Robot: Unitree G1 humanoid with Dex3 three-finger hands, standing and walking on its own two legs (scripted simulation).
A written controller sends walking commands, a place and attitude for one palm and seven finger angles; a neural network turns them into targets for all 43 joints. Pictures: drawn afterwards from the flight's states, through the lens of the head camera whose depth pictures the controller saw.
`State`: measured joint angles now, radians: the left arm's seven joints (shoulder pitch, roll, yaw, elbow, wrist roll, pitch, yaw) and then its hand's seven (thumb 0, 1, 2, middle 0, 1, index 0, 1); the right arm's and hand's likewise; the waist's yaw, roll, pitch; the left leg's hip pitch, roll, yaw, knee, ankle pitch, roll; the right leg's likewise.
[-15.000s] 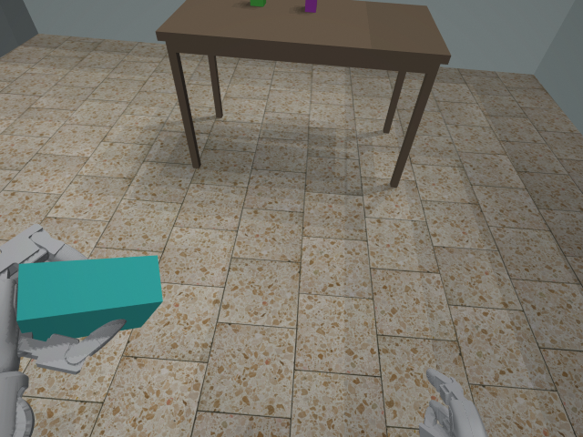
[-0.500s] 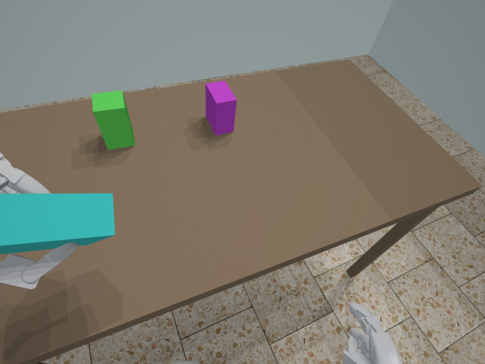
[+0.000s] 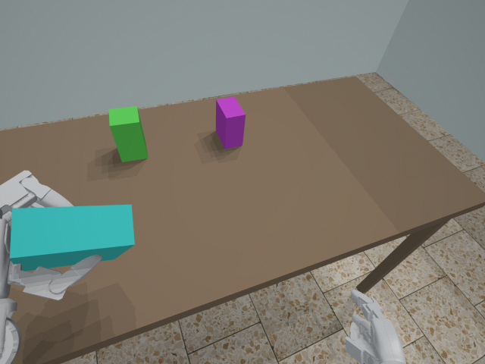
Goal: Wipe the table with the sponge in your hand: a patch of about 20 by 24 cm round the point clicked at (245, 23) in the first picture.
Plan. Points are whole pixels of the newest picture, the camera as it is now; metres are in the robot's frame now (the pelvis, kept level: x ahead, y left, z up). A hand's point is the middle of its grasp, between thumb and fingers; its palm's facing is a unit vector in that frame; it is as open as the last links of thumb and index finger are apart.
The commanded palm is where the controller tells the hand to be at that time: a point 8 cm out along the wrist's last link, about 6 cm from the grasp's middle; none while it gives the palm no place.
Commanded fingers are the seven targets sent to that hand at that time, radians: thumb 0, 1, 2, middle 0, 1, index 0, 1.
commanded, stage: look again from close up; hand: left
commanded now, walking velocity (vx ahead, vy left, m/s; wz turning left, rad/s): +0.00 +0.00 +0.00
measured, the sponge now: (89, 237) +0.23 +0.22 +0.14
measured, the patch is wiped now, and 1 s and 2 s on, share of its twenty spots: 0.00 0.00 0.00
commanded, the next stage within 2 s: shuffle to correct the standing spot in 0.20 s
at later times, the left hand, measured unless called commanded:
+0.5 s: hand (77, 234) +0.22 +0.23 +0.16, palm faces +0.36 -0.84 -0.40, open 9.2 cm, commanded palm +0.16 +0.26 +0.17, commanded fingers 0.00 0.10 1.30 -1.20 -1.60 -1.20 -1.60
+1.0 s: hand (143, 232) +0.23 +0.16 +0.15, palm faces +0.30 -0.86 -0.41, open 9.2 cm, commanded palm +0.18 +0.20 +0.17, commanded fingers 0.00 0.10 1.30 -1.20 -1.60 -1.20 -1.60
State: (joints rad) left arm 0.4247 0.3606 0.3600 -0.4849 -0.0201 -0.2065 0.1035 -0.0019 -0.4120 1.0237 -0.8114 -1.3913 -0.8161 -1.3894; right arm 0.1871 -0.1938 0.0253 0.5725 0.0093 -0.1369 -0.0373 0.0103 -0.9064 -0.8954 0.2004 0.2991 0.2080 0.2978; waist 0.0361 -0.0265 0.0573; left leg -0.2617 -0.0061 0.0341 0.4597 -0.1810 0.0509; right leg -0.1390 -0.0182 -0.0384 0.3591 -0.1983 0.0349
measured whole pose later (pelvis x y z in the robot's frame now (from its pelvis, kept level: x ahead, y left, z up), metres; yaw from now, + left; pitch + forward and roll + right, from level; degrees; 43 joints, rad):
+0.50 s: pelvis +0.00 -0.02 +0.00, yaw -1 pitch -1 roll -1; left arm 0.43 0.38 0.37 -0.45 -0.03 -0.19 0.09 0.00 -0.41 1.03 -0.81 -1.39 -0.82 -1.39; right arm 0.22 -0.18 0.02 0.59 0.01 -0.14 -0.04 0.01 -0.91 -0.90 0.20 0.30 0.21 0.30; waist 0.02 -0.02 0.05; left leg -0.25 0.01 0.04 0.42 -0.16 0.03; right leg -0.16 -0.01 -0.03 0.38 -0.21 0.01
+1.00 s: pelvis +0.01 -0.08 -0.01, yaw -1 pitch +0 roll -1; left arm 0.47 0.39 0.37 -0.51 -0.08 -0.14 0.07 0.00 -0.42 1.03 -0.81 -1.39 -0.82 -1.39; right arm 0.19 -0.21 -0.01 0.56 0.01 -0.08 -0.04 0.01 -0.91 -0.90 0.20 0.30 0.21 0.30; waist 0.00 0.01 0.05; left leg -0.30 0.10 0.00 0.53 -0.23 -0.05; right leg -0.20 0.09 -0.06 0.45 -0.26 -0.08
